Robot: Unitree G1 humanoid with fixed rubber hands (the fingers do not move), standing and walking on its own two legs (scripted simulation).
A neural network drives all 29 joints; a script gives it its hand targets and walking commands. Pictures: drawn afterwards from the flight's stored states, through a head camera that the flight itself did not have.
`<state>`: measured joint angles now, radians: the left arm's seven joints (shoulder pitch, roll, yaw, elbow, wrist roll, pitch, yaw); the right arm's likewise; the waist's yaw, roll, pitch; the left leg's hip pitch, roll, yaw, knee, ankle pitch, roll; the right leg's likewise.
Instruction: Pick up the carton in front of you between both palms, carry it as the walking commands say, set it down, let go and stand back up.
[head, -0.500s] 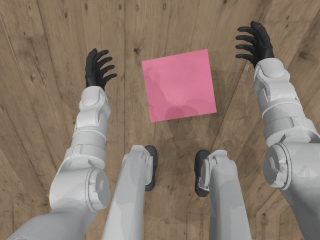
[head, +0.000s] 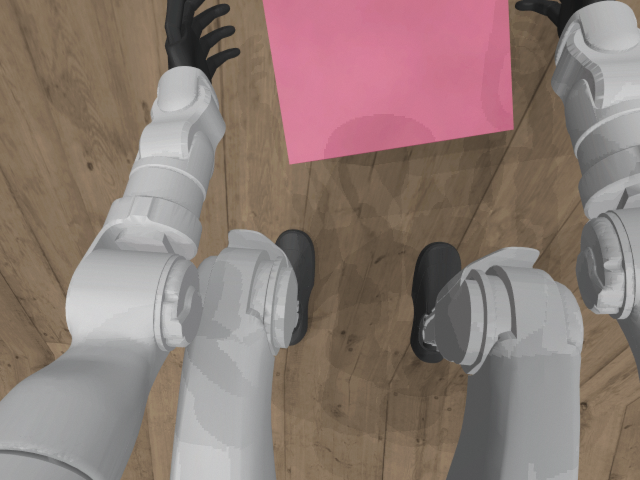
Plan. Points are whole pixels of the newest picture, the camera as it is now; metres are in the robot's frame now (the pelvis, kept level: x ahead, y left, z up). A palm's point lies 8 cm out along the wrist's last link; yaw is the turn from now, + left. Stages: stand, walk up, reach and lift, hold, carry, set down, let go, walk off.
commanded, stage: reach and lift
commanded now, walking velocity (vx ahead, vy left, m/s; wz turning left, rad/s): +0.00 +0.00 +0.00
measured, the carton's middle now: (380, 65) +0.51 -0.02 -0.27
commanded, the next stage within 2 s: none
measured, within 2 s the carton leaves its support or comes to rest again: leaves its support in 0.92 s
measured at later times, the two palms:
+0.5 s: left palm (207, 55) +0.51 +0.17 -0.18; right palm (555, 9) +0.54 -0.18 -0.19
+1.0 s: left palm (226, 29) +0.52 +0.14 -0.16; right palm (547, 6) +0.54 -0.16 -0.18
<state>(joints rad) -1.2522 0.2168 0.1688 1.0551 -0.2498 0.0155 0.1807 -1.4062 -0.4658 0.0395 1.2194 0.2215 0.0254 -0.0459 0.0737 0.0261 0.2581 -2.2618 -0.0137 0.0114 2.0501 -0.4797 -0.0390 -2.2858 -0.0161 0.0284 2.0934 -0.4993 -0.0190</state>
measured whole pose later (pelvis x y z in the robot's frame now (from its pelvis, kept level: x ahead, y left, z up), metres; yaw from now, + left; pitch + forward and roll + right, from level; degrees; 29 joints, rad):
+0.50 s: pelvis +0.01 +0.00 -0.01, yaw +1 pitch +39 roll +3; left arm -1.29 0.22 0.08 1.13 -0.32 -0.04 0.18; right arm -1.39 -0.42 0.07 1.23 0.23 -0.01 -0.06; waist 0.06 0.04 0.26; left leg -2.28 -0.03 0.01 2.12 -0.51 -0.04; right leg -2.29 -0.03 0.03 2.16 -0.55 -0.02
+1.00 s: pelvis +0.00 +0.00 -0.03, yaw -1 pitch +37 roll +3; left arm -1.28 0.16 0.23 1.03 -0.25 0.07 0.22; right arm -1.41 -0.34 0.11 1.17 0.19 0.10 -0.13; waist 0.05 0.08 0.24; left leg -2.29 -0.07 -0.03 2.16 -0.52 -0.08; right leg -2.31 0.00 0.03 2.19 -0.52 -0.01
